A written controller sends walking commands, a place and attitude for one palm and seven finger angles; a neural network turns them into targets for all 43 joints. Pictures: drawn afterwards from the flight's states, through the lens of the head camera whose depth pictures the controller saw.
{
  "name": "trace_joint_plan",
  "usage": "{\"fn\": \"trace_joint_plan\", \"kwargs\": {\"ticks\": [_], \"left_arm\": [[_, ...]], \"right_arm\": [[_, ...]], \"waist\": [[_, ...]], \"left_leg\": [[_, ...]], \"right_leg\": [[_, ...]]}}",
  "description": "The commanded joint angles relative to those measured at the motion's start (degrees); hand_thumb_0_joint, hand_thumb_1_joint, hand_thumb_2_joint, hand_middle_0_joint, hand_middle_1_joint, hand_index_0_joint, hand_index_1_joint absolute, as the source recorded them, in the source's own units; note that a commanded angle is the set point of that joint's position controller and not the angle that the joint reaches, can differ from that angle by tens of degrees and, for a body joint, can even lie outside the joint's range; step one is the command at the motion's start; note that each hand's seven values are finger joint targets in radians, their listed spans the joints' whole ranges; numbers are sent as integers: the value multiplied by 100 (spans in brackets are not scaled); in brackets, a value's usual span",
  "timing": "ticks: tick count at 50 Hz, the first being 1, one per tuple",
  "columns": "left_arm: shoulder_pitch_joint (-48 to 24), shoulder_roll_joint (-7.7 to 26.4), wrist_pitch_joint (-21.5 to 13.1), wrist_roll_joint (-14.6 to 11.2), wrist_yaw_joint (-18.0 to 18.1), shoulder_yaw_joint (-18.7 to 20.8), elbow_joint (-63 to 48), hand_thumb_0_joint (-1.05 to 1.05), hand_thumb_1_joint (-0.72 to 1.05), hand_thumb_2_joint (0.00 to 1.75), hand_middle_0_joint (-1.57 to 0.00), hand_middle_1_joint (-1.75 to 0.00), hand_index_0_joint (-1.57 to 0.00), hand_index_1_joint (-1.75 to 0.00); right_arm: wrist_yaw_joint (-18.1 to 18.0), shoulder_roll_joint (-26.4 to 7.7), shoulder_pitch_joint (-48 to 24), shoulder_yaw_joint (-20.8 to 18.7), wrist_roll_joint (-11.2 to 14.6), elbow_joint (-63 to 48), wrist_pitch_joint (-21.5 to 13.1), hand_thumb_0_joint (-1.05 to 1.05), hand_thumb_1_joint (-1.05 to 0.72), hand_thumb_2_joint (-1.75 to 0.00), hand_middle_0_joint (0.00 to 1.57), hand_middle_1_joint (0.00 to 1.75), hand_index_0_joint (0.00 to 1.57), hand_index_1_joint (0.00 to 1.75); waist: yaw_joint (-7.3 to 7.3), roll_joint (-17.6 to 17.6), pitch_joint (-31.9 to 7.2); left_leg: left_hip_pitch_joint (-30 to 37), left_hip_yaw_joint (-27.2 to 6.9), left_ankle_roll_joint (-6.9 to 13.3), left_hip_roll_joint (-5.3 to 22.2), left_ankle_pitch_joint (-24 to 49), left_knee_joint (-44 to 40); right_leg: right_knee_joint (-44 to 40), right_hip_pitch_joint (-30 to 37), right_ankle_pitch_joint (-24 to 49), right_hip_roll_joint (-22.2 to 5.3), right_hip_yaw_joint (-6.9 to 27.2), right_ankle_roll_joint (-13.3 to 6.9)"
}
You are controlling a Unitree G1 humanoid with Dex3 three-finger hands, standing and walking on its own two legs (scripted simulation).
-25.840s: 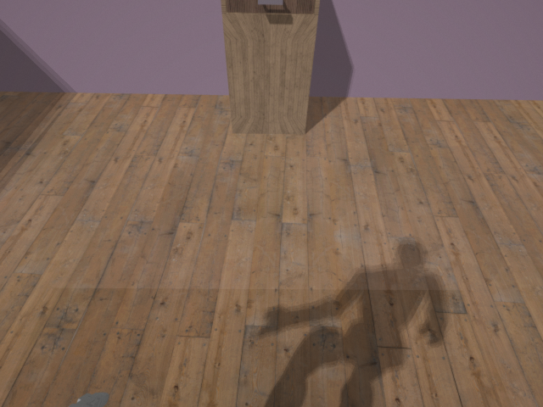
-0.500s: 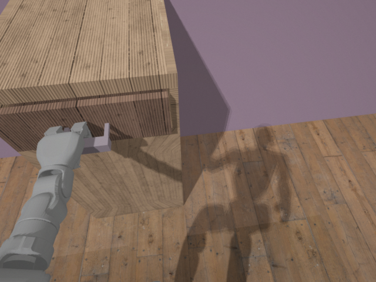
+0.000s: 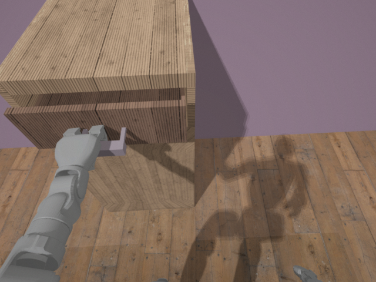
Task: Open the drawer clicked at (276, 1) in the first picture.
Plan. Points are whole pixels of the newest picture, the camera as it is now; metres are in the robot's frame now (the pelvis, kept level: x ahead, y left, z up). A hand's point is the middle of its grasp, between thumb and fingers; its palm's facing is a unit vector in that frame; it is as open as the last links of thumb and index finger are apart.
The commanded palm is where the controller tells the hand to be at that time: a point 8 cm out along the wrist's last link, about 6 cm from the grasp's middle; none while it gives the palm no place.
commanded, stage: pull the drawer open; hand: left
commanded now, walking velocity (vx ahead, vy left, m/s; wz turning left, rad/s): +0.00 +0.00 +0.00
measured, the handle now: (102, 140) +0.42 +0.23 +0.03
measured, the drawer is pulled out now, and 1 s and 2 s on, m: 0.06 0.24 0.30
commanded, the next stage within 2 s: open the thumb to release the handle in 1.64 s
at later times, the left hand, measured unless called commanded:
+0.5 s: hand (81, 197) +0.28 +0.25 +0.01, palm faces +0.00 -0.08 -1.00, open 5.7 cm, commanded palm +0.25 +0.24 +0.06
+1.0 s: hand (69, 252) +0.18 +0.24 +0.01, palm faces -0.04 -0.11 -0.99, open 5.6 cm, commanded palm +0.14 +0.23 +0.06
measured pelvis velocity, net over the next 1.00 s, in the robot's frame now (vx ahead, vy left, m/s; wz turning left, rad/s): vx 0.00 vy -0.01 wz -0.02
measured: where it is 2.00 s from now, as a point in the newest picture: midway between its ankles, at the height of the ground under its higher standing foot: outside the picture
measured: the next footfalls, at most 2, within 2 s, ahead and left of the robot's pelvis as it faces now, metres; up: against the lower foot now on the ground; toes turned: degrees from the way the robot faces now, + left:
none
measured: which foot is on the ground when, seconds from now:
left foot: down 0.00-1.00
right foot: down 0.00-1.00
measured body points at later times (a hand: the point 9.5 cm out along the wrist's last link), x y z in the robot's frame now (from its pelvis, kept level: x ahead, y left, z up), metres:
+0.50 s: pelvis +0.00 +0.00 +0.01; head +0.04 -0.01 +0.45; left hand +0.28 +0.25 +0.06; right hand +0.13 -0.27 -0.11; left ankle -0.01 +0.11 -0.70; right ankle -0.04 -0.13 -0.70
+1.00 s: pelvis +0.00 -0.01 +0.00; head +0.04 -0.03 +0.45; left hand +0.18 +0.24 +0.06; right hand +0.22 -0.23 -0.09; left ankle -0.01 +0.11 -0.70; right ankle -0.04 -0.13 -0.70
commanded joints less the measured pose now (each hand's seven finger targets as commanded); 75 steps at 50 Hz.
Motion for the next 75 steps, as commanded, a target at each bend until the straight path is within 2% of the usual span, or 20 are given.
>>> {"fn": "trace_joint_plan", "kwargs": {"ticks": [1, 5, 8, 15, 22, 27, 29, 32, 39, 47, 49, 50, 54, 55, 59, 65, 69, 70, 74, 75], "left_arm": [[-2176, 811, -355, -26, 232, 270, -1138, 0, 90, 90, -40, -135, -40, -135], [-997, 658, -451, -140, 268, 332, -1374, 0, 90, 90, -40, -135, -40, -135], [134, 811, -429, -289, 317, 631, -1830, 0, 90, 90, -40, -135, -40, -135], [1811, 700, -119, -374, 587, 754, -3010, 0, 90, 90, -40, -135, -40, -135], [2515, 536, 242, -273, 755, 662, -3743, 0, 90, 90, -40, -135, -40, -135], [2742, 385, 360, -215, 719, 514, -3947, 0, 90, 90, -40, -135, -40, -135], [2921, 406, 337, -146, 698, 521, -4180, 0, 90, 90, -40, -135, -40, -135], [3247, 189, 313, -143, 644, 331, -4346, 0, 90, 90, -40, -135, -40, -135], [4371, 401, 85, -88, 616, 655, -4930, 0, 90, 90, -40, -135, -40, -135], [5649, 312, -154, -125, 787, 720, -5581, 0, 90, 90, -40, -135, -40, -135], [5757, 528, -202, -123, 876, 951, -5755, 0, 90, 90, -40, -135, -40, -135], [5964, 340, -198, -135, 903, 785, -5731, 0, 90, 90, -40, -135, -40, -135], [6290, 684, -275, -175, 1063, 1194, -5884, 0, 90, 90, -40, -135, -40, -135], [6502, 436, -270, -179, 1087, 1001, -5830, 0, 90, 90, -40, -135, -40, -135], [7112, 596, -292, -286, 1193, 1183, -6033, 0, 90, 90, -40, -135, -40, -135], [7888, 407, -261, -391, 1308, 1079, -6115, 0, 90, 90, -40, -135, -40, -135], [7514, 680, -299, -349, 1391, 1295, -6312, 0, 90, 90, -40, -135, -40, -135], [7611, 488, -308, -319, 1406, 1146, -6186, 0, 90, 90, -40, -135, -40, -135], [7342, 593, -299, -327, 1398, 1206, -6205, 0, 90, 90, -40, -135, -40, -135], [7358, 424, -261, -312, 1380, 1038, -6130, 0, 90, 90, -40, -135, -40, -135]], "right_arm": [[-82, -813, 385, -306, -16, -487, -154, 0, -90, -90, 20, 30, 20, 30], [-27, -772, 289, -339, -8, -633, -182, 0, -90, -90, 20, 30, 20, 30], [27, -800, 130, -336, -6, -745, -221, 0, -90, -90, 20, 30, 20, 30], [123, -818, -199, -312, 5, -892, -377, 0, -90, -90, 20, 30, 20, 30], [159, -771, -482, -259, -21, -958, -478, 0, -90, -90, 20, 30, 20, 30], [147, -717, -740, -180, -45, -1014, -503, 0, -90, -90, 20, 30, 20, 30], [153, -667, -907, -107, -67, -1088, -495, 0, -90, -90, 20, 30, 20, 30], [184, -613, -975, -101, -87, -1145, -516, 0, -90, -90, 20, 30, 20, 30], [245, -521, -1198, 32, -155, -1270, -534, 0, -90, -90, 20, 30, 20, 30], [376, -491, -1180, 26, -230, -1395, -508, 0, -90, -90, 20, 30, 20, 30], [394, -510, -1170, 48, -265, -1420, -484, 0, -90, -90, 20, 30, 20, 30], [393, -493, -1125, 17, -253, -1429, -492, 0, -90, -90, 20, 30, 20, 30], [405, -527, -1165, 43, -283, -1491, -435, 0, -90, -90, 20, 30, 20, 30], [399, -501, -1112, 2, -253, -1494, -436, 0, -90, -90, 20, 30, 20, 30], [468, -521, -1182, 26, -258, -1598, -408, 0, -90, -90, 20, 30, 20, 30], [491, -504, -1221, -11, -201, -1729, -359, 0, -90, -90, 20, 30, 20, 30], [513, -558, -1206, 13, -269, -1818, -321, 0, -90, -90, 20, 30, 20, 30], [491, -519, -1180, -11, -230, -1802, -321, 0, -90, -90, 20, 30, 20, 30], [523, -542, -1178, 5, -255, -1855, -320, 0, -90, -90, 20, 30, 20, 30], [494, -520, -1171, -13, -213, -1857, -329, 0, -90, -90, 20, 30, 20, 30]], "waist": [[-296, 6, -1962], [-95, 106, -2069], [90, 12, -2170], [95, 11, -1612], [136, 200, -1405], [136, 12, -1133], [259, 155, -1201], [236, 26, -1016], [444, 66, -1003], [450, 48, -829], [506, 81, -1008], [451, 59, -898], [544, -41, -1012], [496, -4, -873], [614, -88, -1020], [622, -133, -745], [586, -117, -817], [545, -23, -625], [539, -86, -685], [492, -38, -503]], "left_leg": [[1829, 63, 86, -74, 2726, -305], [1829, 101, 94, -65, 2953, -324], [1763, 130, 91, -37, 3154, -399], [1709, 153, 71, 13, 3028, -562], [1982, 71, 10, 62, 2960, -660], [1993, 54, 8, 36, 2673, -694], [2095, 56, -6, 25, 2787, -722], [2126, 39, -1, 30, 2809, -679], [2100, 89, -19, -14, 2880, -569], [1836, 74, -3, -8, 2805, -318], [1846, 52, -17, -18, 2797, -253], [1771, 54, 0, -5, 2725, -215], [1640, 63, -26, -61, 2443, -112], [1538, 72, 0, -40, 2399, -98], [1507, 61, -21, -47, 2403, -5], [1248, 76, 19, -9, 2152, 28], [1326, 44, -7, -52, 1883, 91], [1212, 63, 20, -33, 1756, 61], [1268, 29, -13, -60, 1396, 79], [1168, 40, 18, -42, 1256, 40]], "right_leg": [[-381, 245, 2410, 279, -161, -215], [-376, 540, 2588, 300, -146, -252], [-405, 918, 2881, 298, -111, -242], [-473, 977, 2960, 277, -154, -191], [-476, 778, 2435, 271, -247, -209], [-520, 740, 2276, 262, -261, -208], [-508, 793, 2278, 242, -225, -220], [-517, 747, 2270, 246, -255, -216], [-462, 877, 2608, 213, -126, -219], [-249, 660, 2713, 202, -86, -211], [-187, 603, 2694, 198, -9, -226], [-153, 554, 2671, 200, -81, -216], [-95, 437, 2607, 175, 127, -242], [-60, 452, 2614, 184, 15, -230], [-11, 351, 2601, 160, 214, -251], [17, 294, 2434, 139, 171, -242], [-8, -83, 1989, 140, 337, -278], [15, -34, 1928, 153, 168, -272], [-32, -351, 1298, 163, 249, -299], [-32, -303, 1242, 172, 106, -292]]}}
